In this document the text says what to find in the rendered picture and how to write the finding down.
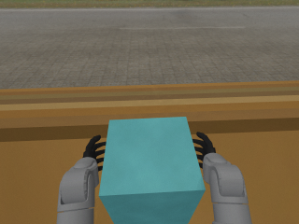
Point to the right robot forearm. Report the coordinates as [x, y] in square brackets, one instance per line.
[227, 190]

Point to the robot right hand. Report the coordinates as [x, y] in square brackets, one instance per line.
[206, 147]

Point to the robot left hand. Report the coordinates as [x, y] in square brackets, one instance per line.
[90, 150]

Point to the carton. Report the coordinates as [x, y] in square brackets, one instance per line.
[151, 174]

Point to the left robot forearm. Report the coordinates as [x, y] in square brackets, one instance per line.
[76, 197]

